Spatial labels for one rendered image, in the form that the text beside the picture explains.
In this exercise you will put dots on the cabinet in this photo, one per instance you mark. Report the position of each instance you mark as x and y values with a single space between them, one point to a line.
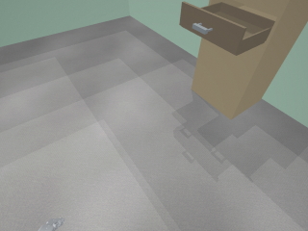
231 83

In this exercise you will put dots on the left robot hand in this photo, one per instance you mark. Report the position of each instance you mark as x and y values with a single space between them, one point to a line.
52 224

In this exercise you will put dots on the handle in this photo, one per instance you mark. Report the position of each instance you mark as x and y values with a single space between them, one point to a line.
201 29

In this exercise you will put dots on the drawer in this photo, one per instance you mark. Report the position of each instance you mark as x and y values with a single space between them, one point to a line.
234 30

